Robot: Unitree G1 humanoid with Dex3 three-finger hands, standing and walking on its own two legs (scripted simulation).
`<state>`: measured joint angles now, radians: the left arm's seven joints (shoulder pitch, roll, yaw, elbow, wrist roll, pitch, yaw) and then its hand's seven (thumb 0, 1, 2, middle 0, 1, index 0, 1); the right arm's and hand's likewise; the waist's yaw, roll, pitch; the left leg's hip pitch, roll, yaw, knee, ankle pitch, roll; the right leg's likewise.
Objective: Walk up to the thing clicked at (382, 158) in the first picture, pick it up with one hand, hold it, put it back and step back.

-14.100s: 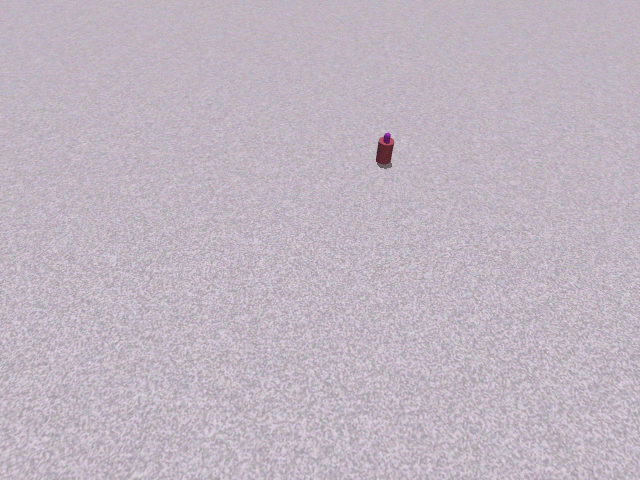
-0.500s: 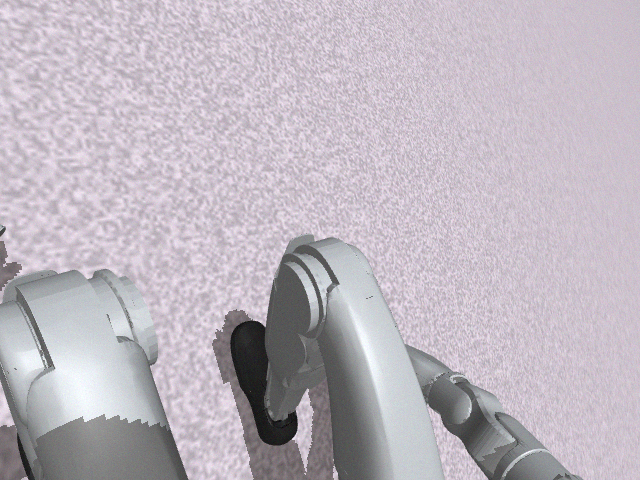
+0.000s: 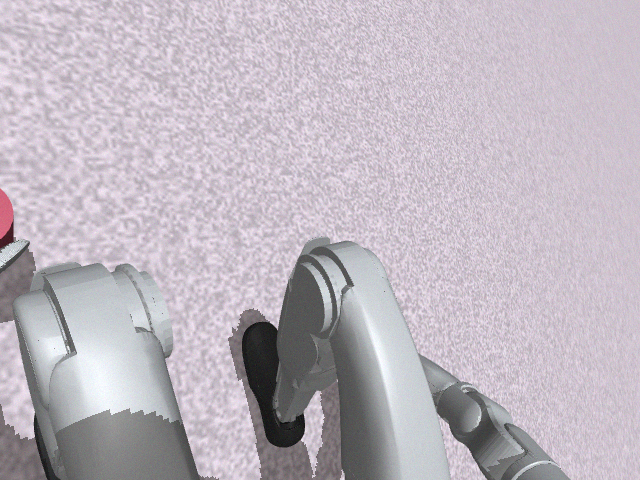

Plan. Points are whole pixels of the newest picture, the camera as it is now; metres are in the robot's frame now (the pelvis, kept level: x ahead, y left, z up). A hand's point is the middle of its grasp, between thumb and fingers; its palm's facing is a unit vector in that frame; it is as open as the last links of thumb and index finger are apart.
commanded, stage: settle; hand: left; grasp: from the side
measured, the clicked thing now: out of the picture +0.39 +0.27 -0.19
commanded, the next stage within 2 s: lift in 1.60 s
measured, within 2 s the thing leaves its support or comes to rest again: neither
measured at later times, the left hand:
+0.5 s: hand out of the picture +0.37 +0.28 -0.06, palm faces +0.28 -0.96 -0.03, open 10.8 cm
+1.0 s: hand out of the picture +0.38 +0.28 +0.01, palm faces +0.27 -0.96 -0.06, open 10.9 cm
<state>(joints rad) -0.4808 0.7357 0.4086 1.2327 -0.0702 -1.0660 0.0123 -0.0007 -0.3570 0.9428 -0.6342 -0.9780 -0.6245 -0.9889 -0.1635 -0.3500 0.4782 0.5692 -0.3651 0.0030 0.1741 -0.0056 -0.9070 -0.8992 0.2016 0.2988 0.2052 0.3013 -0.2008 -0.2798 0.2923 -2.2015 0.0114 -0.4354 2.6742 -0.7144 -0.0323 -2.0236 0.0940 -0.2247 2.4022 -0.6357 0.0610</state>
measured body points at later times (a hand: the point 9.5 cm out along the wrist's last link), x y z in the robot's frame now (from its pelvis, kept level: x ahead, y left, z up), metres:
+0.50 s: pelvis +0.01 -0.01 +0.03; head +0.18 +0.15 +0.41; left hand +0.35 +0.33 -0.06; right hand +0.23 -0.23 -0.04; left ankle +0.08 +0.13 -0.25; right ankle +0.14 -0.14 -0.25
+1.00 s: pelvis +0.03 -0.03 +0.06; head +0.22 +0.07 +0.45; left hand +0.36 +0.33 +0.02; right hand +0.22 -0.26 -0.06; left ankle +0.08 +0.13 -0.25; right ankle +0.15 -0.14 -0.25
